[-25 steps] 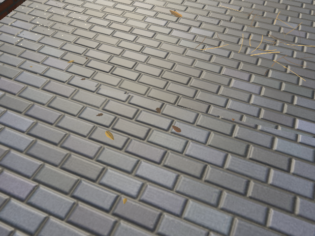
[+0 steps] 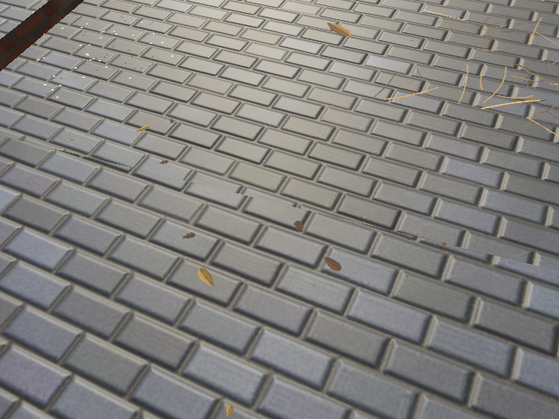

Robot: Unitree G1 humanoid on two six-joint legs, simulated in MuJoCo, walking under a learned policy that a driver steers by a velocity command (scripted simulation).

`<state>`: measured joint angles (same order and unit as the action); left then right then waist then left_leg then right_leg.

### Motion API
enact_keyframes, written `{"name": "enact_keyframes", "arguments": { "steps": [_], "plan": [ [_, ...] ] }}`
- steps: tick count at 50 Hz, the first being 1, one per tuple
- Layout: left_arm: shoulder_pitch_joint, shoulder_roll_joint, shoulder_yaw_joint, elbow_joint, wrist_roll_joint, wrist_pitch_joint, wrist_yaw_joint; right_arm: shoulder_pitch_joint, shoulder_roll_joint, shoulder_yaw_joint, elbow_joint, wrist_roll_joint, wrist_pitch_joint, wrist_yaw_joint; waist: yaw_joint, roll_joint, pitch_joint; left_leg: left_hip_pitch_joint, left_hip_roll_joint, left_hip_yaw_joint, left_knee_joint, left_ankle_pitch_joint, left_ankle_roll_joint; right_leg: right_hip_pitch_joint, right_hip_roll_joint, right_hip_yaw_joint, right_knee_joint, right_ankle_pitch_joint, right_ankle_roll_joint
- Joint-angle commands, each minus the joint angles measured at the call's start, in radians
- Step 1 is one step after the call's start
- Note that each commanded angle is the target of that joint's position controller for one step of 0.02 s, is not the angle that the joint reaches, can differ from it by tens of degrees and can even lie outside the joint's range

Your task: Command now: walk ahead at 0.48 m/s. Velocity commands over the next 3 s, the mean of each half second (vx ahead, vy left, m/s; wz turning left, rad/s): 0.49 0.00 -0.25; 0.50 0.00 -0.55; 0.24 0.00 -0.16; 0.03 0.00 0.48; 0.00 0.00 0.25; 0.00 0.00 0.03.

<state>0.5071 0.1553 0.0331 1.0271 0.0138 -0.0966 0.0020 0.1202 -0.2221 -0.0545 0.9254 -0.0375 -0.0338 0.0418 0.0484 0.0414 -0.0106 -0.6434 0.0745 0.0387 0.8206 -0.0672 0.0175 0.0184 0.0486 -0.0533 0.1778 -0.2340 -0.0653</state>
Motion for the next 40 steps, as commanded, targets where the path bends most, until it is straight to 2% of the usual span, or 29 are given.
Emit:
{"name": "enact_keyframes", "arguments": {
  "steps": [1,4,6,7,8,9,10,11,12,13,14,15,16,18,20,23,25,29,30,32,34,35,36,37,38,39,40],
  "plan": [
    [0.066,0.131,0.021,-0.013,0.004,-0.013,0.008,-0.184,-0.012,0.012,-0.099,0.009,-0.014,0.0,0.017,-0.14,0.117,-0.059,-0.03,0.052,-0.127,0.033,0.0,0.003,-0.234,0.121,-0.038,0.407,-0.108],
    [0.079,0.143,0.022,0.008,0.009,-0.01,0.013,-0.226,-0.024,0.015,-0.118,0.013,-0.018,-0.004,0.017,-0.15,0.131,0.001,-0.046,0.067,-0.213,-0.005,0.038,0.05,-0.26,0.112,-0.004,0.502,-0.113],
    [0.058,0.151,0.023,0.017,0.009,-0.006,0.017,-0.187,-0.04,0.009,-0.114,0.014,-0.024,-0.012,-0.015,-0.149,0.119,0.11,-0.073,0.07,-0.259,-0.057,0.074,0.06,-0.275,0.107,0.07,0.68,-0.102],
    [0.041,0.163,0.025,0.019,0.009,-0.004,0.018,-0.109,-0.055,0.001,-0.092,0.014,-0.03,-0.019,-0.053,-0.149,0.082,0.218,-0.103,0.072,-0.281,-0.084,0.091,0.058,-0.272,0.106,0.155,0.825,-0.091],
    [0.019,0.174,0.027,0.017,0.005,-0.001,0.017,0.04,-0.078,-0.012,-0.044,0.015,-0.04,-0.029,-0.118,-0.126,0.006,0.398,-0.13,0.08,-0.339,-0.058,0.113,0.033,-0.246,0.089,0.313,0.885,-0.076],
    [-0.001,0.168,0.023,0.005,-0.002,-0.001,0.013,0.215,-0.126,-0.031,0.005,-0.001,-0.054,-0.042,-0.187,-0.096,-0.097,0.666,-0.056,0.007,-0.349,-0.05,0.142,-0.122,-0.206,0.071,0.525,0.712,-0.061],
    [0.045,0.084,0.003,-0.035,-0.025,-0.001,0.005,0.357,-0.231,-0.055,0.013,-0.031,-0.061,-0.055,-0.193,0.066,-0.262,0.962,0.252,-0.357,-0.375,-0.215,0.202,-0.399,-0.111,0.022,0.865,0.232,-0.033],
    [0.118,0.085,0.014,-0.016,-0.04,0.007,0.01,0.342,-0.242,-0.062,0.016,-0.007,-0.044,-0.044,-0.16,0.182,-0.352,1.011,0.4,-0.704,-0.532,-0.273,0.285,-0.58,0.013,0.057,1.109,-0.285,-0.026],
    [0.027,0.15,0.033,-0.022,-0.017,0.017,0.013,0.227,-0.175,-0.047,-0.005,0.012,-0.036,-0.039,-0.124,0.038,-0.185,0.858,0.343,-0.573,-0.559,-0.352,0.243,-0.639,-0.069,0.112,1.143,-0.195,-0.04],
    [-0.051,0.129,0.031,-0.04,-0.008,0.014,0.006,0.135,-0.105,-0.027,-0.018,0.017,-0.043,-0.036,-0.102,0.003,-0.05,0.69,0.298,-0.433,-0.604,-0.313,0.213,-0.632,-0.103,0.11,1.1,-0.107,-0.042],
    [-0.075,0.103,0.03,-0.041,-0.005,0.018,0.002,0.097,-0.066,-0.017,-0.016,0.014,-0.052,-0.036,-0.074,-0.009,0.021,0.575,0.252,-0.32,-0.642,-0.223,0.173,-0.592,-0.131,0.108,1.051,-0.063,-0.04],
    [-0.087,0.097,0.035,-0.042,0.013,0.032,-0.006,0.098,-0.038,-0.007,-0.001,0.019,-0.06,-0.041,-0.049,0.0,0.059,0.503,0.198,-0.221,-0.659,-0.144,0.133,-0.556,-0.148,0.111,1.012,-0.042,-0.038],
    [-0.056,0.074,0.034,-0.039,0.019,0.047,-0.014,0.113,-0.038,-0.005,0.01,0.019,-0.067,-0.047,-0.029,0.038,0.051,0.477,0.199,-0.17,-0.663,-0.092,0.13,-0.526,-0.149,0.102,1.002,-0.034,-0.03],
    [-0.084,0.059,0.036,-0.052,0.02,0.067,-0.022,0.161,-0.036,-0.004,0.031,0.027,-0.085,-0.049,-0.016,0.025,0.063,0.474,0.186,-0.096,-0.674,0.015,0.13,-0.555,-0.151,0.089,0.995,-0.005,-0.023],
    [-0.162,0.063,0.039,-0.082,0.02,0.078,-0.03,0.189,-0.051,-0.007,0.04,0.026,-0.093,-0.053,-0.016,0.019,0.083,0.496,0.176,-0.027,-0.687,0.074,0.124,-0.635,-0.161,0.076,0.964,0.066,-0.015],
    [-0.288,0.063,0.034,-0.132,0.015,0.079,-0.042,0.236,-0.047,-0.002,0.056,0.021,-0.093,-0.057,-0.03,0.019,0.109,0.516,0.15,0.062,-0.689,0.155,0.114,-0.701,-0.16,0.046,0.841,0.184,-0.006],
    [-0.368,0.055,0.024,-0.162,0.012,0.075,-0.049,0.254,-0.05,0.002,0.063,0.022,-0.093,-0.06,-0.041,0.015,0.122,0.523,0.137,0.113,-0.681,0.221,0.104,-0.678,-0.144,0.01,0.701,0.245,-0.004],
    [-0.493,0.06,0.012,-0.214,0.015,0.074,-0.057,0.329,-0.085,-0.003,0.087,0.021,-0.084,-0.073,-0.075,0.012,0.132,0.637,0.17,0.169,-0.652,0.35,0.098,-0.643,-0.113,-0.069,0.523,0.247,-0.032],
    [-0.506,0.066,0.013,-0.222,0.017,0.074,-0.057,0.343,-0.09,-0.004,0.093,0.02,-0.079,-0.077,-0.075,0.013,0.13,0.678,0.18,0.181,-0.627,0.41,0.097,-0.635,-0.101,-0.081,0.501,0.215,-0.045],
    [-0.483,0.083,0.021,-0.222,0.02,0.076,-0.053,0.344,-0.108,-0.008,0.096,0.017,-0.067,-0.085,-0.054,0.031,0.102,0.741,0.191,0.216,-0.528,0.662,0.091,-0.571,-0.053,-0.114,0.476,0.126,-0.08],
    [-0.377,0.11,0.035,-0.196,0.022,0.077,-0.046,0.328,-0.138,-0.017,0.089,0.012,-0.05,-0.089,-0.004,0.062,0.039,0.766,0.199,0.236,-0.334,0.877,0.094,-0.446,0.014,-0.14,0.468,0.008,-0.126],
    [-0.286,0.133,0.048,-0.17,0.023,0.073,-0.042,0.32,-0.154,-0.023,0.08,0.012,-0.04,-0.086,0.032,0.063,-0.015,0.739,0.203,0.235,-0.174,0.856,0.095,-0.337,0.043,-0.134,0.429,-0.027,-0.151],
    [-0.146,0.174,0.07,-0.128,0.032,0.065,-0.032,0.299,-0.162,-0.026,0.064,0.015,-0.035,-0.077,0.103,0.017,-0.083,0.618,0.186,0.246,0.067,0.684,0.07,-0.131,0.041,-0.078,0.33,-0.01,-0.188],
    [-0.072,0.285,0.103,-0.121,0.042,0.064,-0.017,0.313,-0.093,-0.013,0.018,0.028,-0.037,-0.067,0.106,-0.142,-0.182,0.302,0.101,0.245,0.426,0.103,0.028,0.142,-0.216,0.279,0.296,-0.092,-0.282],
    [-0.106,0.344,0.114,-0.143,0.017,0.073,-0.019,0.266,-0.077,-0.013,-0.06,0.031,-0.049,-0.049,0.057,-0.242,-0.236,-0.021,-0.114,0.07,0.682,-0.492,-0.013,0.278,-0.399,0.799,0.127,-0.054,-0.412],
    [-0.128,0.315,0.105,-0.14,0.0,0.084,-0.009,0.136,-0.121,-0.021,-0.09,0.022,-0.061,-0.047,0.069,-0.079,-0.119,-0.132,-0.038,-0.061,0.658,-0.389,-0.003,0.209,-0.376,0.675,0.085,-0.009,-0.368],
    [-0.176,0.272,0.093,-0.139,-0.004,0.082,-0.001,0.126,-0.109,-0.015,-0.102,0.032,-0.075,-0.045,0.03,-0.046,-0.027,-0.12,0.0,-0.06,0.577,-0.295,0.002,0.084,-0.355,0.559,0.071,0.065,-0.327]
  ]
}}
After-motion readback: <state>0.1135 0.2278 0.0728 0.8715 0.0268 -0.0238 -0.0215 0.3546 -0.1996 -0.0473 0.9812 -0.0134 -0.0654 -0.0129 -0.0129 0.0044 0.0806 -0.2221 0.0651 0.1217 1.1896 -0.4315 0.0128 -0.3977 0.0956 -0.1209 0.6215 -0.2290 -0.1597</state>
